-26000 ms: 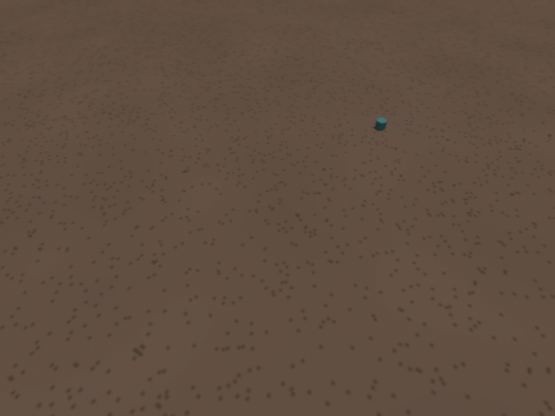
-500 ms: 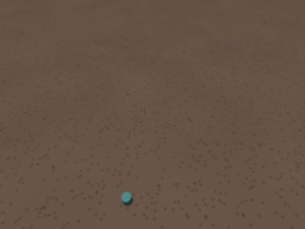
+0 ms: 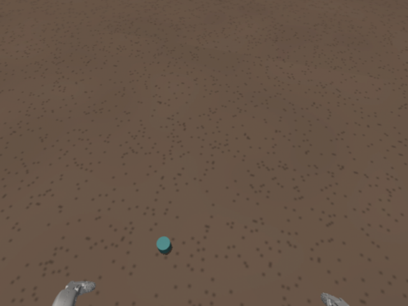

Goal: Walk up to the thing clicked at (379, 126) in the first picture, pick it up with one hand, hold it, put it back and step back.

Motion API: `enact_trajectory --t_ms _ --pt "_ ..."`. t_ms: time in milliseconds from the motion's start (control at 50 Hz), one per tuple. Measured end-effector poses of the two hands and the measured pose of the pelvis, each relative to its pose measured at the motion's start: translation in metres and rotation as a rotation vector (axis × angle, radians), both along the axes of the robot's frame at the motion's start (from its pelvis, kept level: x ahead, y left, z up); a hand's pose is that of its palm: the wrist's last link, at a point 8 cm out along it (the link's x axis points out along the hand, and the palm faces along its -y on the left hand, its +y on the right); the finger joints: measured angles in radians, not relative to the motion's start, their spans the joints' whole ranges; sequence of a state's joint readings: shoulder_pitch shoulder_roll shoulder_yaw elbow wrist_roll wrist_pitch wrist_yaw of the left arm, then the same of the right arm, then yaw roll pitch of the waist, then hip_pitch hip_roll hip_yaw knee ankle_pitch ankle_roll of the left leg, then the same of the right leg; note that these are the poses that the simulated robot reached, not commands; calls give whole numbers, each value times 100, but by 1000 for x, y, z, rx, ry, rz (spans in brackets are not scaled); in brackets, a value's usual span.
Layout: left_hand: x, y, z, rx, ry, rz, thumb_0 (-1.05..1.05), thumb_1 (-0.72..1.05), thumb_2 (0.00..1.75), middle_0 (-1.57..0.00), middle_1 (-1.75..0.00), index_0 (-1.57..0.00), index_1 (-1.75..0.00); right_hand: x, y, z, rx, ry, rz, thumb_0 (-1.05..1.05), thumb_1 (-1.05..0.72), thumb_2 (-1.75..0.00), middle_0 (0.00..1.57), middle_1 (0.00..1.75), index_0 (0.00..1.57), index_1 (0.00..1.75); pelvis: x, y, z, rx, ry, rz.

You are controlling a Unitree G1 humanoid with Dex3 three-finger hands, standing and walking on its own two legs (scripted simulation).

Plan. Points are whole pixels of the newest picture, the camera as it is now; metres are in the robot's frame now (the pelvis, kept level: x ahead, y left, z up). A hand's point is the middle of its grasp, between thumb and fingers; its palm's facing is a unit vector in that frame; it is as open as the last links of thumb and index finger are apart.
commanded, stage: rise first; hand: left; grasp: from above
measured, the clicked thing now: (164, 244) +0.48 +0.20 -0.73
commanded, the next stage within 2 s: none
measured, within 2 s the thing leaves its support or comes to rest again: neither
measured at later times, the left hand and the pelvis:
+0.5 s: hand out of the picture +0.14 +0.25 -0.20, palm faces -0.17 -0.86 -0.47, open 13.5 cm; pelvis +0.01 +0.01 -0.07, yaw +0 degrees
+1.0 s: hand (115, 296) +0.22 +0.27 -0.35, palm faces -0.41 -0.54 -0.73, open 14.0 cm; pelvis -0.04 +0.01 -0.20, yaw -2 degrees
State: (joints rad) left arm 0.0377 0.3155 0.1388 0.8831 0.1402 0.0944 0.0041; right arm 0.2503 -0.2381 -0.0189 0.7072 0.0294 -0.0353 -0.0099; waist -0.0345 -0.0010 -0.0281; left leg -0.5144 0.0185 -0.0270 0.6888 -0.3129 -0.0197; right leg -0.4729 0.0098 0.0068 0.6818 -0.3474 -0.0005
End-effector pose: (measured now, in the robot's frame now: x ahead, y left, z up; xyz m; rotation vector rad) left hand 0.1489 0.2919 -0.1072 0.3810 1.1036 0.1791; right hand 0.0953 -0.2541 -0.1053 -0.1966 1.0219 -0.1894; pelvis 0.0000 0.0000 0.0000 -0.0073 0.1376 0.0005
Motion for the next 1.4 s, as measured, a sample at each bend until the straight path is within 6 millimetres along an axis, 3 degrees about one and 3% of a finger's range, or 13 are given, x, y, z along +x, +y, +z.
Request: enact_trajectory --t_ms 160,440,680,820,940,1040,1240,1400 --pt "-9 3 -23 30 20 -28 0 -31 90 -17 -96 -16 -95 27 5 -12 -27 -96 35 1 -91 -90 20 30 20 30 2 6 -25 -7 68 1" --pt "-10 1 -49 88 18 -121 0 -40 87 -20 -94 -19 -94 72 20 -34 -44 -214 95 1 -90 -89 20 30 20 30 6 11 -63 -29 168 4" --pt "-10 1 -71 138 18 -192 0 -45 91 -14 -99 -13 -98 79 28 -58 -36 -246 124 1 -89 -89 20 30 20 30 1 13 -90 -42 229 7" --pt "12 8 -119 237 -1 -343 0 -50 93 -11 -102 -11 -101 74 20 -97 -54 -249 155 1 -90 -89 20 30 20 30 -14 12 -128 -39 302 1" --pt "55 6 -169 349 -85 -503 0 -51 95 -10 -104 -10 -103 59 7 -156 -71 -199 158 1 -90 -89 20 30 20 30 -33 11 -178 -36 370 -8" --pt "93 0 -205 447 -140 -614 0 -51 97 -10 -106 -9 -105 34 -2 -210 -64 -123 134 1 -89 -89 20 30 20 30 -49 9 -219 -36 415 -19" --pt "148 -13 -276 585 -184 -836 0 -46 96 -13 -101 -13 -101 -50 -12 -306 -36 112 73 1 -87 -89 20 30 20 30 -76 4 -291 -36 462 -40" --pt "181 -18 -321 671 -232 -963 0 -44 96 -14 -100 -14 -99 -112 -16 -347 -58 274 14 1 -87 -89 20 30 20 30 -89 7 -337 -50 459 -57"
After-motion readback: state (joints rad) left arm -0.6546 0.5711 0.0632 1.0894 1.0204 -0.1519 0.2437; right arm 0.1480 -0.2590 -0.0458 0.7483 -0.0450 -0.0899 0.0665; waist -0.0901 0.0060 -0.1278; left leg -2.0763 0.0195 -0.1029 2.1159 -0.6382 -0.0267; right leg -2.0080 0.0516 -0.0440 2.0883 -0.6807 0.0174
